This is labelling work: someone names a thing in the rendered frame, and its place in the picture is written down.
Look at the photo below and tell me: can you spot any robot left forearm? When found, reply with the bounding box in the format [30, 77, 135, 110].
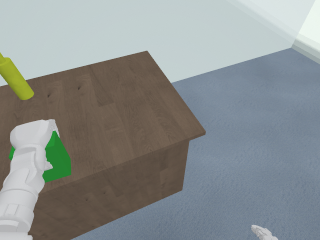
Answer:
[0, 144, 46, 234]

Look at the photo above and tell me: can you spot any robot right hand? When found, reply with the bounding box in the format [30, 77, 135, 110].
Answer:
[251, 225, 278, 240]

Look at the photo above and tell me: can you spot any robot left hand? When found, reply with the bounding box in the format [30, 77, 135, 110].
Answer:
[10, 119, 60, 171]

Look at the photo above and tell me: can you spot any sponge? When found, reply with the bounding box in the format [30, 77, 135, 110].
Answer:
[8, 131, 71, 183]

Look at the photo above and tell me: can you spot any table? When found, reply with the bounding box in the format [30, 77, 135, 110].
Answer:
[0, 50, 206, 240]

